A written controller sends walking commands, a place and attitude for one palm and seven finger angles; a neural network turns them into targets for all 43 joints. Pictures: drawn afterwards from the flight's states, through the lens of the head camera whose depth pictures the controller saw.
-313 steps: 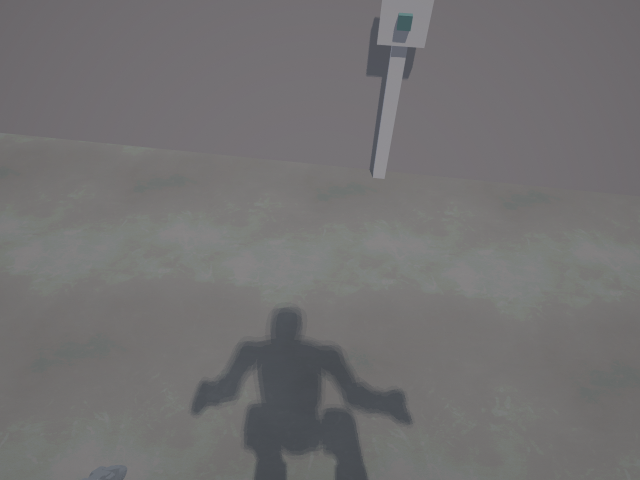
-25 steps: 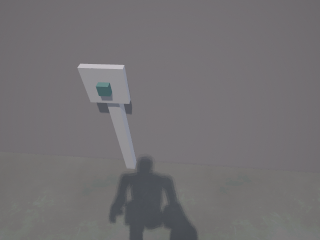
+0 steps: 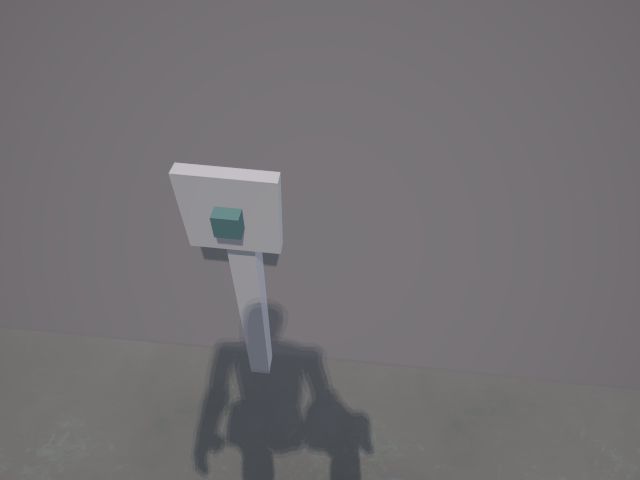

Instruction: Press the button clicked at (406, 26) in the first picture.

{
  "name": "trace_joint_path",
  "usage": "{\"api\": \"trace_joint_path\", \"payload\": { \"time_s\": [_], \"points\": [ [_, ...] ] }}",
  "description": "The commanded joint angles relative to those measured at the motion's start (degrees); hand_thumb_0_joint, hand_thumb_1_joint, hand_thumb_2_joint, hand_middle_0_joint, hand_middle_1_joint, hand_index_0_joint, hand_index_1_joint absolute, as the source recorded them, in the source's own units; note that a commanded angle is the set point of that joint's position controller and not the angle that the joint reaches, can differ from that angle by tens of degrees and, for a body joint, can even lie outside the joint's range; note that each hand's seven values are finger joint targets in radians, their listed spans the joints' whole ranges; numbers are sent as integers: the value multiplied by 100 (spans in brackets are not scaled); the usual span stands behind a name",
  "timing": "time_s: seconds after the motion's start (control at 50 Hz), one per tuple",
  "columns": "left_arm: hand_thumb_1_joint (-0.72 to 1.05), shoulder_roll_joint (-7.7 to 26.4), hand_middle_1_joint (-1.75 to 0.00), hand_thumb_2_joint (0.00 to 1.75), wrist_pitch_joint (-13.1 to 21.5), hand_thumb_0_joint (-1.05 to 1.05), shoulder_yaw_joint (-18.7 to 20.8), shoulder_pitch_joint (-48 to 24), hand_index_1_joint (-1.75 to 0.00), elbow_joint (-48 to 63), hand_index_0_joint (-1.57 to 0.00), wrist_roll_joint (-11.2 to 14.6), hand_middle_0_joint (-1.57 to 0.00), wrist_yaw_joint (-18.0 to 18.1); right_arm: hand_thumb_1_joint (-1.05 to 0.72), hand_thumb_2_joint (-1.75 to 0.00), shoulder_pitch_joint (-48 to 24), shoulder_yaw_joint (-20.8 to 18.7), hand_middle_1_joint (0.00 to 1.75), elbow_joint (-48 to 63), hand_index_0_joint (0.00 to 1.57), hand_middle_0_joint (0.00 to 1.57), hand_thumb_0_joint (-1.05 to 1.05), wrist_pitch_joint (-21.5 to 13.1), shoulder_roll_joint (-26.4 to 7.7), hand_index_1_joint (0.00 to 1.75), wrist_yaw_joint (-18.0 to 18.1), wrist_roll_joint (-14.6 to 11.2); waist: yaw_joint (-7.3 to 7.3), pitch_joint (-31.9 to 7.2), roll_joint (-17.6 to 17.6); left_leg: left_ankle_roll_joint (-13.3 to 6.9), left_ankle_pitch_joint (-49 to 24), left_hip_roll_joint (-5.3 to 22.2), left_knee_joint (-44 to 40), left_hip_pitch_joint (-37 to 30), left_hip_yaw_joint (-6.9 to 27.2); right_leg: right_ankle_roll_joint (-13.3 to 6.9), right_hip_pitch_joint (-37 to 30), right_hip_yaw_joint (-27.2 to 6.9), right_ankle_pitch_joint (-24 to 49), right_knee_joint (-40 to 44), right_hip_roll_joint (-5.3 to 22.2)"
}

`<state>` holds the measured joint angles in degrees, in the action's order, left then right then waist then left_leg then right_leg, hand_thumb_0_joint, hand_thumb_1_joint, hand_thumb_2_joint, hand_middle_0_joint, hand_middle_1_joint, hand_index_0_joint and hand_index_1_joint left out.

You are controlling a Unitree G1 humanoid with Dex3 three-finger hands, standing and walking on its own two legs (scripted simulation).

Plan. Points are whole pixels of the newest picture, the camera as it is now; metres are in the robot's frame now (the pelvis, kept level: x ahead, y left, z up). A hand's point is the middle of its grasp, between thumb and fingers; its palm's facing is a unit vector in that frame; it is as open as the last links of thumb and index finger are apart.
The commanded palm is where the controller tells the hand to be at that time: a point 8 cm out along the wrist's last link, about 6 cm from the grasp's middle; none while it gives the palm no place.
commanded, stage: come to a stop and stand still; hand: left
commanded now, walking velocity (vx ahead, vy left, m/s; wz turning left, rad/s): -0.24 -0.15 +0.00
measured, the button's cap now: (228, 221) +0.52 +0.21 -0.02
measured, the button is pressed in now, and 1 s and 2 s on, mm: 0 0 0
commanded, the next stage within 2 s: look again from close up in 1.82 s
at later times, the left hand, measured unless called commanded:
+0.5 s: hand out of the picture +0.09 +0.17 -0.18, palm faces +0.08 -0.98 -0.20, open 7.3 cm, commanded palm none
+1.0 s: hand out of the picture -0.02 +0.20 -0.17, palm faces +0.06 -0.97 -0.24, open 7.4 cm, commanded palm none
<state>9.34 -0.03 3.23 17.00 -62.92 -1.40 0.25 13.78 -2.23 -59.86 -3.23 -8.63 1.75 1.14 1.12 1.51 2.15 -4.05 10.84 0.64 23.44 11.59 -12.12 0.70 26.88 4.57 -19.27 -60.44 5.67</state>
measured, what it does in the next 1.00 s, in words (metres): steps on the spot: right foot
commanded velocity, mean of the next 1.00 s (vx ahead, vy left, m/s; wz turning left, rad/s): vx -0.06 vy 0.01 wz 0.00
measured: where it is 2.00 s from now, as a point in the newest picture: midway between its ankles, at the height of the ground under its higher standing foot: outside the picture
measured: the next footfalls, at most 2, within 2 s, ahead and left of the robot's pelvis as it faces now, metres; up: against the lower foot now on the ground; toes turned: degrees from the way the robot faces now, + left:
right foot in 0.20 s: +0.12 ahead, -0.12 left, +0.00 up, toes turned +3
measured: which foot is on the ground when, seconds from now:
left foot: down 0.00-1.00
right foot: up 0.00-0.18, down 0.20-1.00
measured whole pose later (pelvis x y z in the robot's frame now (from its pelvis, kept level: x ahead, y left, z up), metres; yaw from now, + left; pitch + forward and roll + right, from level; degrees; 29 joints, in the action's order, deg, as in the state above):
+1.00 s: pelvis +0.02 +0.02 -0.01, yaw +1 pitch -1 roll +1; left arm 8.0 -0.5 -0.7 20.1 -63.3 -0.9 0.9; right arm 16.0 -0.1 -58.1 0.1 -11.5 0.9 1.0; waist 1.0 1.4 -3.3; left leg -3.7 15.8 -3.2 25.8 9.1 -6.4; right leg 1.5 17.8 -3.0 -10.4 -29.2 2.7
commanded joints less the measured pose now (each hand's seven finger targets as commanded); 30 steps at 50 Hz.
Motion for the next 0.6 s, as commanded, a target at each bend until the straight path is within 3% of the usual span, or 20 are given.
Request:
{"api": "trace_joint_path", "payload": {
  "time_s": [0.0,0.04,0.08,0.12,0.14,0.18,0.22,0.24,0.3,0.36,0.4,0.42,0.44,0.46,0.48,0.5,0.52,0.54,0.56,0.58],
  "points": [
    [90,-41,-30,90,-36,0,-94,361,-30,178,-20,20,-20,98,-90,-90,412,7,30,11,20,20,0,-34,-471,30,33,-10,12,88,-551,-453,-2115,1634,-1057,20,1043,129,-286,-274,284,978,132],
    [90,-10,-30,90,-61,0,-138,256,-30,210,-20,38,-20,148,-90,-90,366,7,30,-42,20,20,0,22,-515,30,54,0,-12,20,-680,-455,-2774,1641,-776,-77,964,147,-648,-174,189,1660,23],
    [90,88,-30,90,-100,0,-127,116,-30,238,-20,47,-20,176,-90,-90,386,-40,30,-148,20,20,0,126,-564,30,71,-2,-67,121,-814,-443,-2617,1674,-595,-40,1054,140,-929,-84,139,2171,-51],
    [90,232,-30,90,-86,0,-110,195,-30,229,-20,35,-20,187,-90,-90,353,-76,30,-214,20,20,0,194,-587,30,72,-26,14,164,-705,-254,-2380,1509,-276,-75,1029,107,-1203,-58,683,2947,-94],
    [90,329,-30,90,-52,0,-92,259,-30,220,-20,21,-20,200,-90,-90,381,-91,30,-241,20,20,0,209,-524,30,68,-46,48,117,-554,-65,-2159,1328,-4,0,971,64,-1453,-164,1467,3436,-31],
    [90,701,-30,90,-9,0,-57,123,-30,290,-20,10,-20,242,-90,-90,606,-109,30,-216,20,20,0,255,-299,30,16,-100,-122,12,25,318,-660,735,313,361,707,-255,-1719,-797,3392,3365,632],
    [90,865,-30,90,18,0,6,-4,-30,365,-20,35,-20,250,-90,-90,726,-120,30,-255,20,20,0,409,-179,30,-9,-87,-196,-234,883,498,467,339,881,172,532,-741,-1471,-1245,3862,3547,1068],
    [90,877,-30,90,7,0,18,-107,-30,425,-20,50,-20,263,-90,-90,752,-134,30,-244,20,20,0,471,-157,30,-10,-86,-179,-289,1068,528,1180,238,1279,182,554,-944,-1335,-1377,3616,3864,1261],
    [90,854,-30,90,-33,0,94,-432,-30,579,-20,8,-20,299,-90,-90,695,-148,30,-172,20,20,0,527,-134,30,4,-88,-144,-312,842,524,1763,201,2110,543,892,-1241,-1450,-1364,3617,3974,1323],
    [90,897,-30,90,-53,0,171,-506,-30,621,-20,-15,-20,317,-90,-90,723,-134,30,-123,20,20,0,508,-107,30,5,-91,-120,-478,615,567,1578,201,1587,573,948,-1160,-1775,-1223,3782,3755,1250],
    [90,888,-30,90,-90,0,178,-591,-30,633,-20,21,-20,294,-90,-90,869,-131,30,-158,20,20,0,477,-117,30,12,-80,-204,-458,626,563,838,207,688,21,858,-915,-1386,-1145,2889,3629,1079],
    [90,777,-30,90,-99,0,148,-641,-30,623,-20,46,-20,277,-90,-90,984,-124,30,-217,20,20,0,441,-135,30,7,-64,-245,-461,344,519,335,247,197,-388,893,-703,-1088,-989,2144,3531,834],
    [90,623,-30,90,-139,0,132,-665,-30,719,-20,69,-20,248,-90,-90,1000,-141,30,-160,20,20,0,399,-340,30,3,-25,-234,-330,-347,331,131,703,-195,-376,1445,-418,-702,-665,1157,3246,393],
    [90,730,-30,90,-44,0,-15,19,-30,576,-20,135,-20,421,-90,-90,65,-233,30,458,20,20,0,327,-811,30,-38,-88,49,-534,-633,413,66,855,835,234,942,-330,-1473,-635,2049,3060,401],
    [90,988,-30,90,-49,0,3,-214,-30,813,-20,39,-20,356,-90,-90,152,-179,30,694,20,20,0,363,-453,30,-86,-45,-20,-548,-526,428,1338,272,743,741,907,-501,-1313,-1057,485,3364,667],
    [90,1045,-30,90,-69,0,-5,-300,-30,912,-20,11,-20,307,-90,-90,314,-120,30,732,20,20,0,377,-406,30,-116,-24,-109,-280,-458,369,1430,189,609,619,939,-620,-746,-1184,-840,3541,635],
    [90,955,-30,90,-96,0,-31,-452,-30,992,-20,-8,-20,273,-90,-90,459,-94,30,783,20,20,0,372,-413,30,-146,44,-203,86,-815,275,1549,265,281,625,1125,-533,-270,-928,-1238,3440,385],
    [90,840,-30,90,-129,0,-56,-462,-30,1045,-20,-12,-20,242,-90,-90,539,-95,30,841,20,20,0,346,-523,30,-140,64,-249,273,-1286,151,1850,549,-292,816,1553,-393,-164,-555,-1013,3061,28],
    [90,709,-30,90,-142,0,-104,-386,-30,1044,-20,-6,-20,208,-90,-90,370,-99,30,925,20,20,0,326,-688,30,-125,59,-163,469,-1592,33,2249,924,-885,1258,1952,-253,-458,-155,-411,2619,-291],
    [90,607,-30,90,-128,0,-134,-216,-30,982,-20,-24,-20,180,-90,-90,162,-102,30,1025,20,20,0,307,-788,30,-103,31,-33,546,-1310,-62,2113,1073,-1003,1493,2065,-231,-786,-96,21,2448,-340]
  ]
}}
